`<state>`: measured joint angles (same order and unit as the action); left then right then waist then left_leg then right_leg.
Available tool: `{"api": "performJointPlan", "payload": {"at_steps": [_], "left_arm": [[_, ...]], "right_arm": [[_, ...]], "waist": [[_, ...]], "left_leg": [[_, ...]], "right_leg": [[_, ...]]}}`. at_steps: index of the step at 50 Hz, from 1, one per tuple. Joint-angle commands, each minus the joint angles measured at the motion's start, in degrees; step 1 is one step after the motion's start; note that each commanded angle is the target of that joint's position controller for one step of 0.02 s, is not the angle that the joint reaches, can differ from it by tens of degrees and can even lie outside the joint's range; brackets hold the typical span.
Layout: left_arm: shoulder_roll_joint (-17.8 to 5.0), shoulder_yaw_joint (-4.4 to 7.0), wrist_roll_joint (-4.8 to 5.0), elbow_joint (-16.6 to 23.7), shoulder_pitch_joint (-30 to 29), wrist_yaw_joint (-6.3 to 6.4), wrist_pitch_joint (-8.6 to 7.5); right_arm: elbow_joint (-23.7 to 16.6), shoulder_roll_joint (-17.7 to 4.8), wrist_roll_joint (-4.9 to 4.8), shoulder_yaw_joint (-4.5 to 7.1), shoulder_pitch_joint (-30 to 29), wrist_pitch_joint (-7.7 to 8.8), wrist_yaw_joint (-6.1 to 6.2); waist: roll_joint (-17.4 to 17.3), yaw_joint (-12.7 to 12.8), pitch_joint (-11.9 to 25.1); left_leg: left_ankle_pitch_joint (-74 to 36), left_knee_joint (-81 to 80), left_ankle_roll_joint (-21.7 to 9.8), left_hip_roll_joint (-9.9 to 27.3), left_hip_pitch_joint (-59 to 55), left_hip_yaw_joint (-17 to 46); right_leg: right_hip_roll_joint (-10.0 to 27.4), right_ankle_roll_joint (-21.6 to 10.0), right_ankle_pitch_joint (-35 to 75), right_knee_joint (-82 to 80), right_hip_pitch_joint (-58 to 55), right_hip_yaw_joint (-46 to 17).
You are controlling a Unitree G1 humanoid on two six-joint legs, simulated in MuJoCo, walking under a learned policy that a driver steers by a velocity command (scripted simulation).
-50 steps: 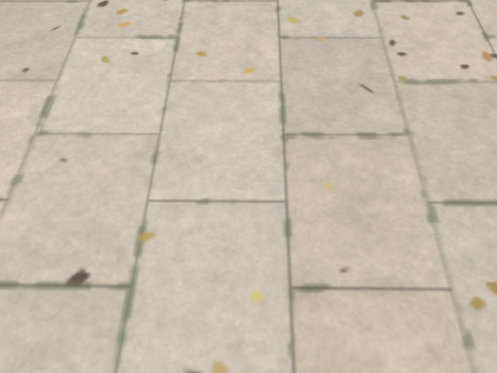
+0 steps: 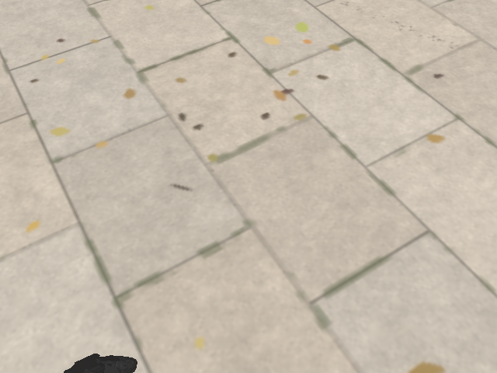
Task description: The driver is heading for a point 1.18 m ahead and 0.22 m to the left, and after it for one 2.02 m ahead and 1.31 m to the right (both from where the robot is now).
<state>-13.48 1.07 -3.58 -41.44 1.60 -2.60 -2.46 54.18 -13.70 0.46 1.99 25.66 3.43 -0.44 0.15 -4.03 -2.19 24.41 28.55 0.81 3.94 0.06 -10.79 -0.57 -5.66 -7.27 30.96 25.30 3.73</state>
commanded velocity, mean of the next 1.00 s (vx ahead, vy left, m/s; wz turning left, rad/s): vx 0.50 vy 0.00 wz -0.04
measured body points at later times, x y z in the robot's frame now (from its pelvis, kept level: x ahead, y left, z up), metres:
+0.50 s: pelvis +0.27 +0.01 +0.00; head +0.29 +0.02 +0.45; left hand +0.20 +0.27 -0.14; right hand +0.46 -0.22 -0.10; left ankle +0.40 +0.10 -0.72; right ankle +0.09 -0.08 -0.72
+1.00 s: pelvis +0.53 +0.02 +0.01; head +0.56 +0.01 +0.46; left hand +0.72 +0.24 -0.10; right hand +0.46 -0.23 -0.13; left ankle +0.40 +0.10 -0.72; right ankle +0.68 -0.09 -0.70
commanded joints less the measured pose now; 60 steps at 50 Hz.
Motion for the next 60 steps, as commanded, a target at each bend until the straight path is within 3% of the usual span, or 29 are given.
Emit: {"api": "performJointPlan", "payload": {"at_steps": [1, 2, 3, 4, 5, 8, 14, 21, 23, 25, 26, 27, 28, 29, 30, 32, 34, 37, 42, 47, 50, 52, 53, 54, 55, 56, 57, 58, 60], "left_arm": [[-16.8, 5.24, 1.41, -4.2, 26.1, 2.19, -0.13], [-14.9, 4.87, 2.59, -4.0, 21.7, 2.4, 0.05], [-11.1, 3.85, 2.58, -4.0, 18.1, 2.43, -0.31], [-8.3, 3.03, 2.47, -4.1, 15.4, 2.3, -0.64], [-6.7, 2.51, 2.79, -4.5, 13.9, 2.32, -1.05], [-6.5, 2.48, 3.0, -6.0, 15.0, 2.26, -2.35], [-6.8, 2.57, 3.23, -9.6, 20.2, 2.21, -2.77], [-8.4, 2.65, 2.51, -13.6, 25.1, 3.02, -2.56], [-9.2, 2.78, 2.28, -14.0, 23.7, 3.35, -2.45], [-9.7, 2.84, 2.2, -14.4, 22.2, 3.37, -2.11], [-8.1, 2.17, 2.59, -13.3, 22.5, 3.3, -2.21], [-1.7, 0.91, 4.72, -12.1, 29.4, 2.63, -2.32], [-7.2, 2.32, 2.93, -12.8, 25.9, 2.87, -2.25], [-7.4, 2.63, 2.89, -11.5, 21.6, 2.69, -2.31], [-6.5, 2.31, 2.9, -11.0, 19.0, 2.42, -2.58], [-4.7, 2.09, 1.78, -11.5, 19.5, 1.99, -1.32], [-3.3, 1.86, 1.38, -12.0, 19.8, 1.36, -0.19], [-3.0, 1.74, 1.39, -10.1, 13.7, 0.88, 0.47], [-2.0, 1.02, 1.99, -6.6, 2.4, 0.65, 0.21], [-2.6, 0.89, 2.17, -4.4, -3.8, 0.93, -0.19], [-3.7, 1.48, 2.08, -4.4, -1.8, 1.25, -0.84], [-5.1, 2.62, 1.62, -8.5, 10.7, 2.0, -1.8], [-8.6, 3.83, 0.41, -11.3, 21.4, 2.73, -2.51], [-15.3, 5.56, -0.6, -11.7, 27.3, 3.09, -2.44], [-13.4, 5.33, 1.68, -11.3, 23.7, 2.7, -1.5], [-10.0, 4.37, 2.31, -10.2, 17.1, 2.59, -1.35], [-6.1, 3.39, 2.33, -9.7, 13.3, 2.37, -1.78], [-4.2, 2.87, 2.27, -9.9, 11.9, 2.53, -2.23], [-2.8, 2.37, 2.43, -11.1, 12.5, 3.01, -3.18]], "right_arm": [[-6.5, -6.0, -0.38, 1.12, 1.0, 0.58, -0.16], [-6.9, -8.7, 0.31, 2.04, -3.6, 0.16, 0.06], [-7.3, -6.8, -0.06, 1.48, -5.7, 0.59, -0.26], [-6.6, -5.9, -0.11, 1.38, -5.5, 0.55, -0.43], [-6.0, -5.6, 0.81, 1.41, -4.5, -0.16, -0.55], [-5.0, -4.3, 1.62, 1.43, -3.5, -1.75, -1.44], [-8.9, -3.3, 1.43, 1.02, -16.9, -1.83, -1.8], [-12.3, -4.0, 1.16, 0.58, -26.1, -1.2, -1.6], [-11.8, -4.6, 1.19, 0.95, -23.3, -0.77, -1.21], [-7.2, -6.3, 1.58, 2.09, -9.5, 0.06, -0.21], [-4.5, -10.0, 2.81, 3.25, 1.0, 0.58, 0.53], [-3.8, -17.3, 3.37, 5.13, 5.4, 0.51, 0.66], [-4.1, -14.2, 0.78, 4.54, 0.8, -0.18, 0.14], [-5.1, -11.2, 0.23, 3.7, -5.8, -0.23, 0.04], [-5.4, -7.3, 0.46, 2.68, -9.1, 0.12, -0.22], [-4.0, -4.2, 0.31, 1.65, -10.6, 0.84, 0.01], [-2.6, -4.4, 0.27, 1.6, -8.2, 1.77, 0.01], [-0.8, -6.0, -0.06, 1.97, -5.4, 2.32, 0.0], [1.3, -5.5, -0.06, 1.64, -1.4, 2.17, 0.01], [3.4, -6.0, 0.48, 1.65, 2.4, 1.88, 0.59], [4.0, -6.9, 0.86, 1.97, 1.0, 1.52, 1.15], [4.1, -7.0, 0.72, 1.92, -0.5, 1.14, 1.12], [2.9, -5.5, 0.32, 1.31, -0.8, 1.19, 0.92], [1.1, 0.7, -1.98, -0.09, 5.0, 1.22, 0.4], [2.2, -5.1, -0.6, 1.59, 3.3, 0.87, 0.89], [1.2, -5.7, -0.29, 2.09, -0.7, 0.72, 0.81], [1.0, -4.4, -0.27, 1.79, -3.0, 0.84, 0.47], [1.3, -3.3, 0.05, 1.87, -3.6, 0.36, 0.27], [1.8, -1.8, 1.28, 1.84, -2.4, -1.25, -0.54]], "waist": [[13.3, 11.1, 21.6], [6.3, 9.9, 13.5], [4.4, 8.1, 7.3], [3.1, 5.8, 3.8], [4.3, 3.9, 2.0], [4.0, 2.3, 1.9], [3.0, 4.6, -2.5], [3.1, 6.5, -4.2], [3.4, 4.6, -2.9], [2.1, -1.5, 4.6], [-1.6, -5.0, 11.5], [-15.9, -2.4, 19.0], [-8.7, -1.7, 17.4], [-5.5, 0.9, 8.1], [-2.1, 1.9, 4.1], [-4.1, 4.9, 0.9], [-4.1, 5.6, 1.4], [-3.4, 5.3, -0.9], [-3.5, 2.6, -3.2], [-4.1, 1.0, -3.8], [-4.5, 2.9, -3.0], [-2.7, 8.4, 3.1], [0.9, 12.1, 9.9], [13.7, 10.8, 18.1], [8.8, 10.1, 17.9], [5.1, 7.4, 9.0], [2.6, 6.3, 4.0], [3.1, 5.0, 1.2], [4.5, 3.0, 0.2]], "left_leg": [[6.1, 42.1, -3.1, -5.0, 34.5, 6.0], [2.9, 44.8, -3.8, -1.5, 39.2, 11.4], [-1.3, 42.4, -4.1, 0.3, 38.9, 11.8], [-4.0, 38.0, -4.0, 2.0, 36.1, 11.7], [-5.3, 35.3, -3.5, 2.7, 33.2, 11.6], [-9.0, 33.2, -2.3, 2.3, 30.8, 10.5], [-20.4, 19.4, -0.5, 3.2, 38.1, 9.2], [-21.1, 6.1, -3.9, -0.1, 35.1, 7.1], [-16.7, 3.7, -5.8, -2.3, 29.5, 6.1], [-16.3, -1.2, -8.3, -5.9, 12.2, 4.4], [-13.3, -1.9, -11.0, 2.2, -3.2, 13.2], [-7.6, -7.5, -19.2, 19.8, -19.4, 42.7], [-6.6, -13.3, -18.8, 19.0, -15.5, 50.0], [-6.1, -13.4, -17.3, 17.2, -7.1, 39.4], [-10.7, -15.4, -15.8, 14.6, -0.3, 33.2], [-17.6, -18.1, -12.3, 9.7, 7.6, 24.0], [-23.3, -19.3, -12.5, 8.6, 9.1, 20.8], [-23.2, -22.2, -13.3, 8.0, 8.4, 17.8], [-27.2, -23.0, -12.3, 6.0, 5.4, 13.8], [-34.2, -20.2, -12.0, 8.1, -1.6, 12.9], [-44.5, -15.0, -10.9, 9.6, -5.1, 12.4], [-54.8, 0.2, -9.1, 7.1, -2.6, 10.4], [-43.5, 14.6, -8.0, 4.2, 7.2, 9.0], [-10.6, 36.6, -5.0, -5.3, 27.7, 4.9], [4.0, 43.9, -5.9, -6.4, 32.9, 12.5], [-0.3, 44.6, -6.5, -2.9, 34.8, 14.2], [-4.6, 41.8, -6.4, -0.5, 33.8, 14.2], [-6.7, 39.1, -6.3, 0.7, 31.9, 13.9], [-9.1, 37.1, -5.3, 1.6, 28.6, 13.5]], "right_leg": [[25.0, -12.6, -3.6, -14.0, -44.5, -42.4], [22.0, -11.5, 0.2, -13.1, -39.4, -33.4], [19.2, -10.0, 3.8, -14.3, -31.5, -26.1], [16.1, -7.6, 5.8, -16.6, -25.4, -20.9], [14.0, -6.1, 7.4, -18.3, -21.0, -17.5], [12.0, -6.6, 10.9, -21.7, -18.1, -13.3], [10.7, -6.9, 12.1, -24.9, -20.8, -8.9], [13.2, -5.4, 21.3, -21.8, -29.3, -7.2], [13.5, -4.3, 32.8, -16.8, -31.0, -6.1], [10.5, -2.3, 42.6, 0.1, -28.9, -3.2], [7.8, -1.2, 28.4, 15.7, -18.5, -1.4], [-3.5, 1.7, -9.6, 39.0, 2.5, 1.2], [-3.4, 0.7, -20.7, 44.5, 8.3, -7.7], [0.2, 0.2, -16.1, 44.4, 10.6, -8.0], [2.5, 0.2, -12.1, 41.1, 9.4, -7.6], [5.1, 1.1, -9.5, 35.1, 4.2, -6.7], [5.1, 2.1, -8.2, 33.5, 2.5, -5.4], [6.8, 3.8, -3.3, 28.1, 8.0, -3.9], [6.5, 5.3, 5.4, 12.4, 10.3, -1.3], [4.6, 3.6, 5.7, 3.8, 8.9, 0.0], [2.8, 1.1, -0.3, 0.5, 4.2, 0.4], [-0.5, -1.2, -0.6, -4.9, -12.2, 1.8], [6.1, -3.7, -3.0, -5.8, -27.6, -5.6], [24.1, -10.0, -10.9, -10.5, -44.7, -31.9], [25.5, -10.4, -12.9, -16.1, -40.4, -40.1], [23.3, -8.6, -14.3, -16.9, -32.2, -30.3], [20.7, -6.8, -11.3, -19.5, -24.9, -23.4], [18.2, -4.4, -7.9, -21.2, -20.4, -17.8], [15.5, -2.2, -1.1, -22.6, -16.3, -10.5]]}}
